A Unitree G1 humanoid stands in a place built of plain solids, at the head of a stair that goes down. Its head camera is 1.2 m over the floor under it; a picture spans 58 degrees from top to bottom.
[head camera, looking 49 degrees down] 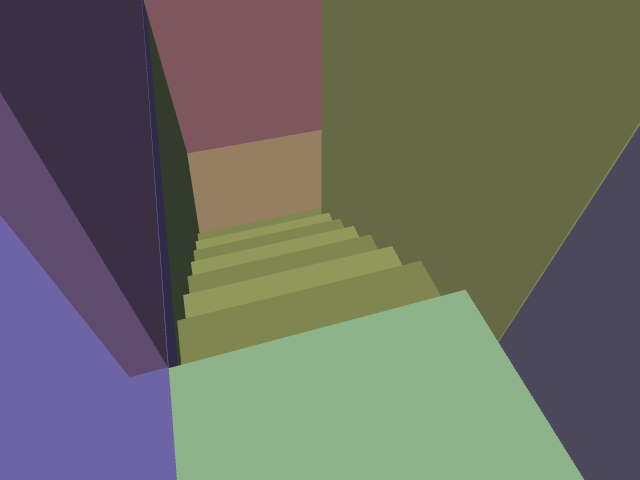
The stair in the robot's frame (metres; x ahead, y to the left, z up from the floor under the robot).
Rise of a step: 0.18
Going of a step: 0.24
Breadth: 0.97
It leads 17 degrees to the left of straight ahead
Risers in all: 8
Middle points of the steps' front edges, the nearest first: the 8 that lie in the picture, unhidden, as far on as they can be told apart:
0.69 -0.02 0.00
0.95 0.06 -0.17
1.18 0.12 -0.35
1.40 0.19 -0.53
1.63 0.26 -0.71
1.86 0.33 -0.88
2.09 0.40 -1.06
2.32 0.46 -1.24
